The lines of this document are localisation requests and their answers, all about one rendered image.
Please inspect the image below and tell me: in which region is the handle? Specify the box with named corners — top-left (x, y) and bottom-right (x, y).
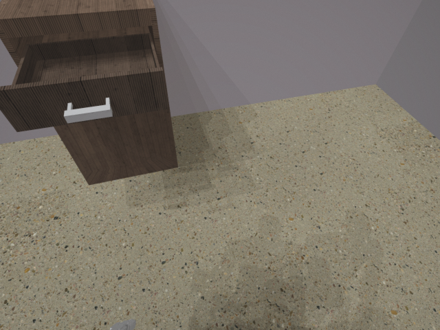
top-left (64, 98), bottom-right (113, 123)

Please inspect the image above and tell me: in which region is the cabinet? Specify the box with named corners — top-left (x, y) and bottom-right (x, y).
top-left (0, 0), bottom-right (178, 185)

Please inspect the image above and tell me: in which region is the drawer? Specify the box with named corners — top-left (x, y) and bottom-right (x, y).
top-left (0, 33), bottom-right (168, 132)

